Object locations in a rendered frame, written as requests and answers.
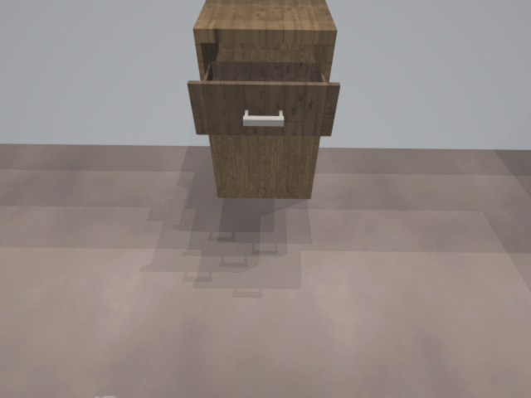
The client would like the cabinet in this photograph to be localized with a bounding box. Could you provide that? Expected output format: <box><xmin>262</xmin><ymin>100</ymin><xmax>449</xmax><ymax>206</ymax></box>
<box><xmin>193</xmin><ymin>0</ymin><xmax>337</xmax><ymax>199</ymax></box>

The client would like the drawer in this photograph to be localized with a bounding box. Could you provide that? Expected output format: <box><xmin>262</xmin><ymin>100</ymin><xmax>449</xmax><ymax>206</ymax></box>
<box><xmin>188</xmin><ymin>61</ymin><xmax>340</xmax><ymax>136</ymax></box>

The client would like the handle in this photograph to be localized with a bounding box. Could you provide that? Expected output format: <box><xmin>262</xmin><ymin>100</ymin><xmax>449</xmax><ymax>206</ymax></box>
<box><xmin>243</xmin><ymin>110</ymin><xmax>284</xmax><ymax>126</ymax></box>

